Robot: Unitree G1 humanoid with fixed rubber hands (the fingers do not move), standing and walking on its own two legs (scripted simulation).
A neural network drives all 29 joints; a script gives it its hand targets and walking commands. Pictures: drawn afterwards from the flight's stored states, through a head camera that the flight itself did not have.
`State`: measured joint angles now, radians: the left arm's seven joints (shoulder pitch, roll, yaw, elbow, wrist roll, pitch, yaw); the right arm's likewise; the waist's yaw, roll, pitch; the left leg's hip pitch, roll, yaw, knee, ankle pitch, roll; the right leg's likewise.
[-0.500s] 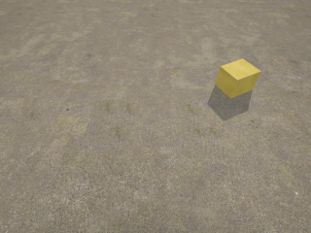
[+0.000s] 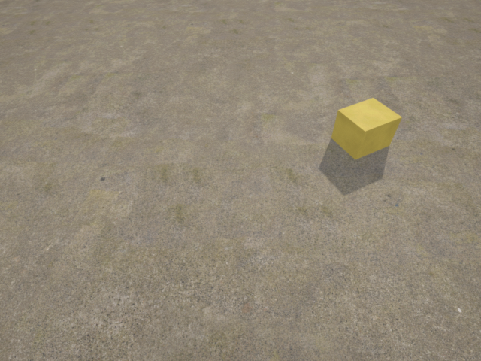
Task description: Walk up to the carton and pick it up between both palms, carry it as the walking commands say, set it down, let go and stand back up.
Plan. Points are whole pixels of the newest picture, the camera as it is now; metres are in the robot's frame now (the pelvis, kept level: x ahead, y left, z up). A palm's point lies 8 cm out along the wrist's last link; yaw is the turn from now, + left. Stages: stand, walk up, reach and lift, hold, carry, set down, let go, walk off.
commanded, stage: stand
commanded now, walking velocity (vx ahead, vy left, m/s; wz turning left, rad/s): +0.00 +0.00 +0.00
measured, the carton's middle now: (364, 128) +1.49 -0.68 -0.66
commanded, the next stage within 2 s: walk up in 0.94 s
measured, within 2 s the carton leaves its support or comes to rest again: neither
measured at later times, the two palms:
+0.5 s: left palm out of the picture -0.03 +0.20 -0.15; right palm out of the picture -0.05 -0.20 -0.15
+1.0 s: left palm out of the picture -0.05 +0.20 -0.14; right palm out of the picture -0.07 -0.19 -0.15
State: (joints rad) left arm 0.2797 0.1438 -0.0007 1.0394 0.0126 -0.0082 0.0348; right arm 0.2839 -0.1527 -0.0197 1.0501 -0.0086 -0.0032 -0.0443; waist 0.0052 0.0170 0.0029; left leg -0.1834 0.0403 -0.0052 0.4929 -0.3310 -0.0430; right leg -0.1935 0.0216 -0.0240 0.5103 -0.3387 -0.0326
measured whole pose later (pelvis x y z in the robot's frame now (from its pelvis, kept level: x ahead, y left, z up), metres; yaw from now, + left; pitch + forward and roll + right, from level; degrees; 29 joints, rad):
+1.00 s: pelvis -0.02 +0.00 +0.01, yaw +0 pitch -1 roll +0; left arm 0.30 0.10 -0.01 1.17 0.01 -0.01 0.05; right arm 0.33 -0.08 0.00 1.21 -0.01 -0.01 -0.05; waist 0.00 0.00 0.01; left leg -0.15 0.05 0.01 0.43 -0.27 -0.04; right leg -0.16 0.02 -0.02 0.45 -0.27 -0.03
